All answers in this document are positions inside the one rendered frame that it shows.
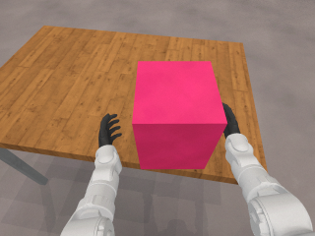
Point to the right robot upper arm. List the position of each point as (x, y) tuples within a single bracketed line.
[(278, 215)]

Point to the robot left forearm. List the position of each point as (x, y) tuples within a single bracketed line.
[(102, 190)]

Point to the table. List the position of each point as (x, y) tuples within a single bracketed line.
[(56, 89)]

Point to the robot right hand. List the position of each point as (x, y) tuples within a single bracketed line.
[(232, 125)]

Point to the robot left hand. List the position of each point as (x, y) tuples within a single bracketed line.
[(104, 135)]

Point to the robot right forearm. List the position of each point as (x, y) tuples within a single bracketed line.
[(250, 175)]

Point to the left robot upper arm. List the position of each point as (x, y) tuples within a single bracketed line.
[(93, 226)]

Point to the carton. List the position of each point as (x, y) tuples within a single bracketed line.
[(178, 117)]

